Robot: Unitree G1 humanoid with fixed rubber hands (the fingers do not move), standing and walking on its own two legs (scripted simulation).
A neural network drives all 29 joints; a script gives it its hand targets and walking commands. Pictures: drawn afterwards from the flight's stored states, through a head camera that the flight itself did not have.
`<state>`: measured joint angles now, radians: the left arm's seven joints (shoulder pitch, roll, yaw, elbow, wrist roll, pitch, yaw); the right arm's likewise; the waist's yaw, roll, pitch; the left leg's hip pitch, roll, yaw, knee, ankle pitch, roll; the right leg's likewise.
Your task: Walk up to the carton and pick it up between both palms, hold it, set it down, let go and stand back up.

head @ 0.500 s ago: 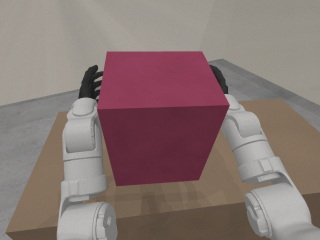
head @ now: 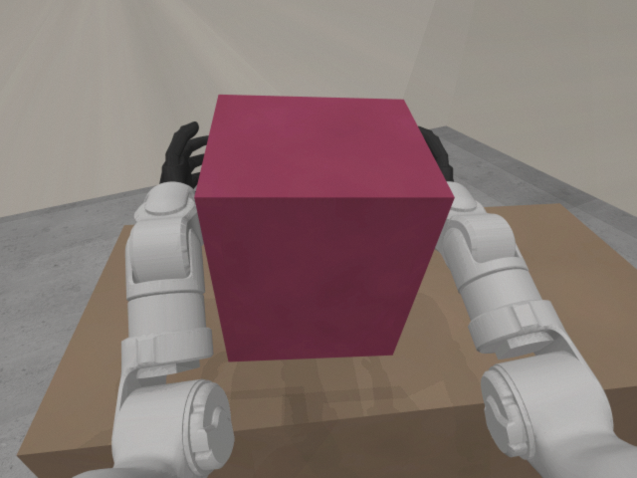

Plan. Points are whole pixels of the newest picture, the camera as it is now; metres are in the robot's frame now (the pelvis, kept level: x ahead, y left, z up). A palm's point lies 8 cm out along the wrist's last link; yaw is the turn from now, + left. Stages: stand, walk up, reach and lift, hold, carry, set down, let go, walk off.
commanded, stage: hold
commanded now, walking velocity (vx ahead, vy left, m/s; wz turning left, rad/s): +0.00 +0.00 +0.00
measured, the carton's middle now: (312, 235) +0.34 +0.01 +0.20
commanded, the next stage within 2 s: none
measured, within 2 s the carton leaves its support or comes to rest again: neither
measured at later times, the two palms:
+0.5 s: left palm (183, 194) +0.38 +0.15 +0.24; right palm (428, 195) +0.38 -0.14 +0.23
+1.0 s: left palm (180, 195) +0.36 +0.15 +0.25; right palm (433, 193) +0.37 -0.14 +0.24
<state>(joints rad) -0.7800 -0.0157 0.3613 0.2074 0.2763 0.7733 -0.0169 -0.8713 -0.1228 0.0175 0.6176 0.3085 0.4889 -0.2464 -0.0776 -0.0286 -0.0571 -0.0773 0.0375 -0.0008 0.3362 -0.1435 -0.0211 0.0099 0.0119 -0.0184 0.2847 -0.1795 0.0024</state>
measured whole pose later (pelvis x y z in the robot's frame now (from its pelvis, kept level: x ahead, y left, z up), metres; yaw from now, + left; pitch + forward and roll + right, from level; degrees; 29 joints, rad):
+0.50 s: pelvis +0.01 +0.01 +0.00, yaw +0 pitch -6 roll -1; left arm -0.75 -0.02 0.33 0.17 0.26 0.78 0.01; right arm -0.85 -0.14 0.05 0.60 0.34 0.47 -0.25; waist -0.09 -0.03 -0.05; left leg -0.09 0.03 0.00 0.36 -0.16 -0.01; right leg 0.01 0.01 -0.02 0.28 -0.18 0.01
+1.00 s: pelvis +0.01 +0.00 +0.00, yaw +0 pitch -7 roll -1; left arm -0.73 -0.03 0.34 0.13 0.27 0.80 -0.01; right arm -0.84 -0.13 0.05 0.56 0.34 0.50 -0.26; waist -0.08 -0.02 -0.06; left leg -0.07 0.04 0.00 0.35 -0.16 -0.02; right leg 0.03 0.01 -0.02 0.28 -0.19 0.00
